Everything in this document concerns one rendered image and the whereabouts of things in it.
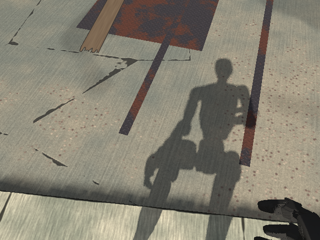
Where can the robot right hand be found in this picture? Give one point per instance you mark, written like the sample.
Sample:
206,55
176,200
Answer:
308,222

